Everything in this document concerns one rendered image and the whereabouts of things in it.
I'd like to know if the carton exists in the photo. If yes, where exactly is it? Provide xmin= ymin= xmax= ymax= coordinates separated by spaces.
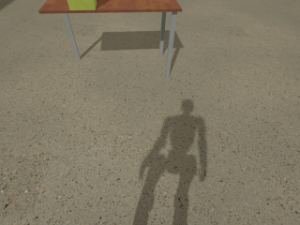
xmin=67 ymin=0 xmax=97 ymax=10

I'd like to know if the table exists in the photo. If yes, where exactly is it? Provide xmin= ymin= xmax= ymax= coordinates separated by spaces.
xmin=38 ymin=0 xmax=182 ymax=78

